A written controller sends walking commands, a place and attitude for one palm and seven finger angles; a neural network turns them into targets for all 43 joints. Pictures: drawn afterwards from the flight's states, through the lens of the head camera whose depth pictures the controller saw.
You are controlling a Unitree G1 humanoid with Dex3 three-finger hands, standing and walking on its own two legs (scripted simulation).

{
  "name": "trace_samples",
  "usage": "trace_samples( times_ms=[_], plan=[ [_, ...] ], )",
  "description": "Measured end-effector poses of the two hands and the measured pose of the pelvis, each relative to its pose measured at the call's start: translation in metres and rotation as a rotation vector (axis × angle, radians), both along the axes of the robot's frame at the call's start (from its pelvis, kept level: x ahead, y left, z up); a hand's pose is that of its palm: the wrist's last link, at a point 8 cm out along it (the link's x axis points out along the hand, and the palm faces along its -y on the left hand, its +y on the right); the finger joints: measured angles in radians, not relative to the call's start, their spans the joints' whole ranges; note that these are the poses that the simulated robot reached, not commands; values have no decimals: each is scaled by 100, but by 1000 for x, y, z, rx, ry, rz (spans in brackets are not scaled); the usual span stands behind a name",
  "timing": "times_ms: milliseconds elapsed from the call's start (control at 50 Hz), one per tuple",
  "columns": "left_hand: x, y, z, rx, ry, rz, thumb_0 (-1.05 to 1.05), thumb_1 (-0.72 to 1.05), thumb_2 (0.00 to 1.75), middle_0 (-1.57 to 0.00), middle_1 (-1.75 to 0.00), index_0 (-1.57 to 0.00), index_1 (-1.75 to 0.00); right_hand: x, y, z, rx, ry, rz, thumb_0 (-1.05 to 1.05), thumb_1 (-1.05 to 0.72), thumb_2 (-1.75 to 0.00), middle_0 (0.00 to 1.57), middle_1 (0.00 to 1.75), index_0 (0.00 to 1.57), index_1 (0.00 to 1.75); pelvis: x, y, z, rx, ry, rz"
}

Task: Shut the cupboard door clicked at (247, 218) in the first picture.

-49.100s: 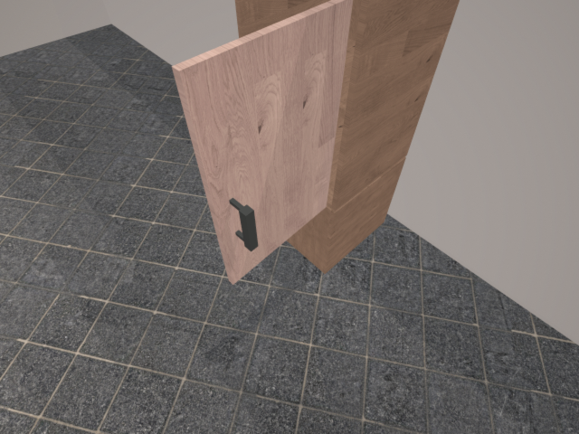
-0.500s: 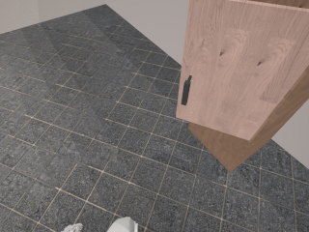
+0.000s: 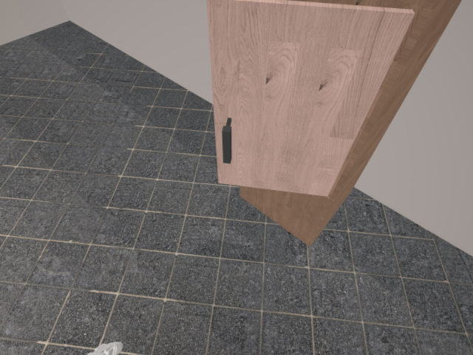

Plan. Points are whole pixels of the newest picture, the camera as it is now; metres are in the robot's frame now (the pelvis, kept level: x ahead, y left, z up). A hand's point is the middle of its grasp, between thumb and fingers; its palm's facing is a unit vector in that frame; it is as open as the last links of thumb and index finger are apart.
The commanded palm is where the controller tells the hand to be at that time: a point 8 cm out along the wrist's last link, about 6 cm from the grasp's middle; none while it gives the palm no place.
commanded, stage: take the last steps up to it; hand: left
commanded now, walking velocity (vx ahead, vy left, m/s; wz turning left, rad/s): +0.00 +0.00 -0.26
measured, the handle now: (228, 140) +0.65 +0.05 -0.10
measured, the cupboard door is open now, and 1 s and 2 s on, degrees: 33 33 33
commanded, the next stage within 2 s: come to a stop and stand still in 0.64 s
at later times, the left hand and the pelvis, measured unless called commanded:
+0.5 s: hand out of the picture +0.12 +0.18 -0.18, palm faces -0.08 -0.99 -0.14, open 7.4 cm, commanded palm none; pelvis +0.07 +0.00 +0.01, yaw -6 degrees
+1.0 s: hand (198, 283) +0.28 +0.10 -0.16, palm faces -0.08 -0.97 -0.23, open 7.2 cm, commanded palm none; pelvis +0.18 -0.07 +0.00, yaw -6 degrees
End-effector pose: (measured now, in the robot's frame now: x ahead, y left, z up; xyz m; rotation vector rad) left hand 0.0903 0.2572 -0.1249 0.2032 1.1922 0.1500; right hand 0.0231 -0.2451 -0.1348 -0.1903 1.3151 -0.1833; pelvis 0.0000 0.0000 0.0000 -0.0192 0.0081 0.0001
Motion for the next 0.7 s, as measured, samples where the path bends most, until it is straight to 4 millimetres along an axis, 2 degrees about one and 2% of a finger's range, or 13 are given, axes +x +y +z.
trace_samples(
  times_ms=[60,160,260,360,400,460,560,700],
  plan=[
    [6,-14,-1,24,-15,-32,0,91,90,-20,-30,-20,-30,-14,-13,-15,17,36,-50,0,-91,-90,20,30,20,29,1,-8,-7,12,1,-18],
    [-3,-30,3,8,15,-33,0,90,90,-20,-30,-21,-30,-14,-19,-9,17,52,-70,0,-91,-90,20,30,20,29,5,-11,1,16,-3,-28],
    [-11,-35,-6,-38,55,-16,0,90,90,-20,-30,-21,-30,4,-14,2,13,18,-62,0,-91,-90,20,30,20,29,20,-9,4,11,4,-35],
    [-14,-26,-30,-87,122,5,0,90,90,-20,-30,-21,-30,32,-1,5,-26,-44,-47,0,-91,-90,20,30,20,29,42,2,-6,-5,9,-59],
    [-10,-23,-35,-91,165,-13,0,90,90,-20,-30,-21,-30,36,4,7,-36,-59,-58,0,-91,-90,20,30,20,29,51,4,-7,2,8,-79],
    [8,-22,-30,-93,190,-44,0,91,90,-20,-30,-20,-30,31,11,15,-35,-34,-88,0,-91,-90,20,30,20,29,65,3,1,0,10,-94],
    [59,-30,-17,-86,138,-73,0,91,90,-20,-30,-20,-30,13,19,19,1,79,-135,0,-91,-90,20,30,20,29,89,-5,10,-4,9,-115],
    [143,-68,-14,-58,67,-155,0,91,90,-20,-30,-20,-30,-2,14,3,80,223,-230,0,-91,-90,20,30,20,29,126,-34,2,15,-3,-134]
  ],
)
